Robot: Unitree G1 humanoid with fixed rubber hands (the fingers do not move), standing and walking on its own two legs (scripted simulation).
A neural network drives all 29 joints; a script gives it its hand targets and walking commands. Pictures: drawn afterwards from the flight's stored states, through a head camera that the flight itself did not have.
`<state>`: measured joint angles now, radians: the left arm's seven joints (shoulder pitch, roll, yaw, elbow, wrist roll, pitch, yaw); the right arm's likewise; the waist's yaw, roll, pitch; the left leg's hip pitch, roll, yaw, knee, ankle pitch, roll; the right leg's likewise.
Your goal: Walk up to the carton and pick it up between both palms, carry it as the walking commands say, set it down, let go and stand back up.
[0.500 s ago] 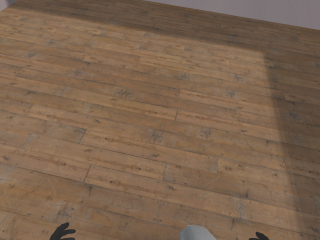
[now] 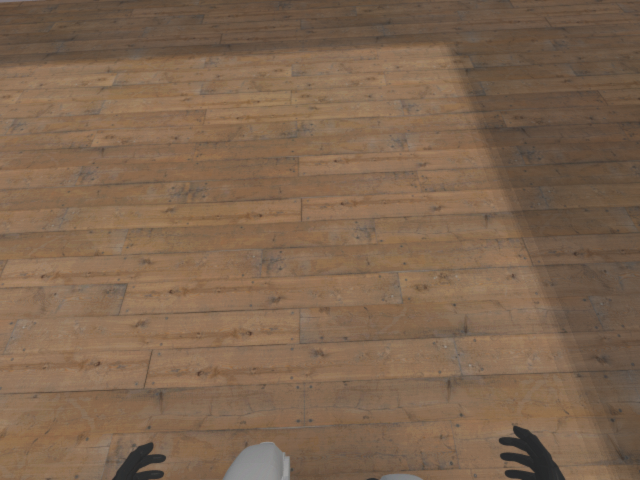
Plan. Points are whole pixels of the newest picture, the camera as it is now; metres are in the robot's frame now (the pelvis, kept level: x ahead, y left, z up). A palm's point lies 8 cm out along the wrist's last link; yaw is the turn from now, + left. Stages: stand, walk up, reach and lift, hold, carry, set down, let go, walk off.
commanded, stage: walk up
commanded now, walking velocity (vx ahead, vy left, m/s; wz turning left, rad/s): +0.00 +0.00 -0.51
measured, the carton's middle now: out of the picture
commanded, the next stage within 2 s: none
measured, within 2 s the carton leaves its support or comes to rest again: neither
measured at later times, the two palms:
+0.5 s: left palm (169, 448) +0.15 +0.23 -0.12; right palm out of the picture -0.04 -0.28 -0.12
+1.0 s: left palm (200, 433) +0.17 +0.19 -0.13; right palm out of the picture -0.07 -0.29 -0.12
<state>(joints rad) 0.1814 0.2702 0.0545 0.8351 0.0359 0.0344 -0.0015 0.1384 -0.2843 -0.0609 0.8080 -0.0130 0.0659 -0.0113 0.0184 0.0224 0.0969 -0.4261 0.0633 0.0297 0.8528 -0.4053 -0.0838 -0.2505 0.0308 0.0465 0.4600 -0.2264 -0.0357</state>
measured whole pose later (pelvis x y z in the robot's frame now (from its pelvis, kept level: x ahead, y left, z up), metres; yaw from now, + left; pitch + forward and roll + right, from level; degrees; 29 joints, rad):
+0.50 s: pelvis -0.03 +0.00 +0.00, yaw -17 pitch +0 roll -1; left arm 0.14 0.29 0.06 0.85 0.01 0.07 -0.04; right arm 0.22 -0.27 -0.06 0.83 -0.03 0.02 -0.01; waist -0.01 0.00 0.09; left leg -0.21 0.17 0.25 0.51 -0.27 -0.03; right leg -0.32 -0.04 -0.05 0.70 -0.39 0.07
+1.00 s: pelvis -0.04 +0.00 -0.01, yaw -31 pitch +2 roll -1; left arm 0.20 0.29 0.05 0.82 0.02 0.05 -0.01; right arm 0.15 -0.26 -0.03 0.79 -0.02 0.03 -0.03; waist 0.02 -0.01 0.05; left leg -0.29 0.02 0.04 0.53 -0.27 -0.02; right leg -0.35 0.07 0.11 0.56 -0.24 0.00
